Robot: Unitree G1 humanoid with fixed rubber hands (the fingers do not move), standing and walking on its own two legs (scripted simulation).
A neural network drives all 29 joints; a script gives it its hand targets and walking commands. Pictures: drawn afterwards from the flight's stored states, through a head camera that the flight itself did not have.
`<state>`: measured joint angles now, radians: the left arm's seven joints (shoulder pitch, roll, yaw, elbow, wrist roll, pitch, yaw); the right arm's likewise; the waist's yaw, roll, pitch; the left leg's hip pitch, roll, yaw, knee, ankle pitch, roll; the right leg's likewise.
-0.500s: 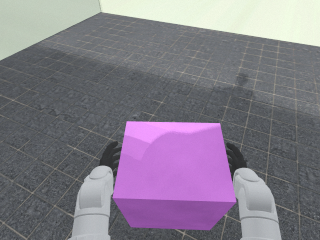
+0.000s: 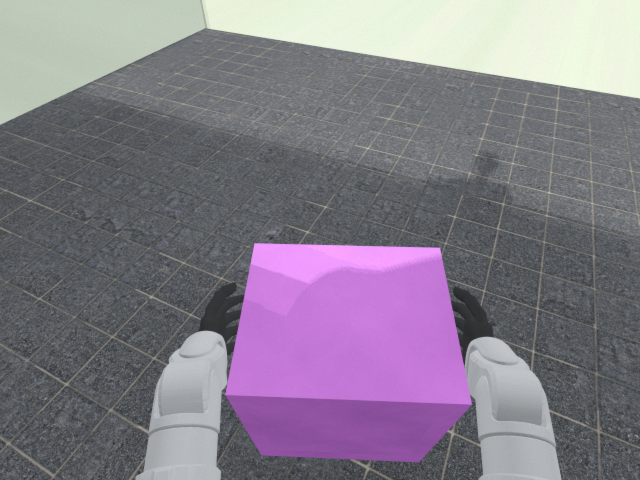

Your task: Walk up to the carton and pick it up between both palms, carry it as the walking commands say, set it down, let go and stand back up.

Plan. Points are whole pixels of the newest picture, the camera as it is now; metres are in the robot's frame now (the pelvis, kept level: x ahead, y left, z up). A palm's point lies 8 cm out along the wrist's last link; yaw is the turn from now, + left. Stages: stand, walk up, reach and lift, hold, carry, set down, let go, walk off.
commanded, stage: hold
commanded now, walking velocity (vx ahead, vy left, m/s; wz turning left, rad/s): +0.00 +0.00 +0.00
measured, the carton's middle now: (342, 360) +0.28 +0.00 -0.02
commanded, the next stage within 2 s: carry in 0.66 s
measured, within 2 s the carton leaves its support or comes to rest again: neither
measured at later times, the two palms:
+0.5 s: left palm (210, 344) +0.26 +0.17 +0.04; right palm (474, 349) +0.26 -0.17 +0.04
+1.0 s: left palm (153, 342) +0.26 +0.23 +0.06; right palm (421, 335) +0.27 -0.10 +0.06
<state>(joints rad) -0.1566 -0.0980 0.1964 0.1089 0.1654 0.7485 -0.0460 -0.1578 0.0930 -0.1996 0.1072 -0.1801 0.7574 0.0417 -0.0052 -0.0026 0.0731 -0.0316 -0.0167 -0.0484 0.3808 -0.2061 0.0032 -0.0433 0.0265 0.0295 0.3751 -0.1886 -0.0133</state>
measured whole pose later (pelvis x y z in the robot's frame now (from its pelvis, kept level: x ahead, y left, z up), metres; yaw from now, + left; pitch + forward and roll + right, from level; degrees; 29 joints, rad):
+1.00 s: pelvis -0.01 +0.05 -0.02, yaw +1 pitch +3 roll +0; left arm -0.17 -0.06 0.15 -0.18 0.06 1.05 0.04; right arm -0.18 0.08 -0.15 -0.16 -0.09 1.04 -0.02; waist 0.03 -0.01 -0.10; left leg -0.39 -0.04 0.08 0.61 -0.28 0.08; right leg -0.46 -0.06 -0.03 0.78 -0.46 0.02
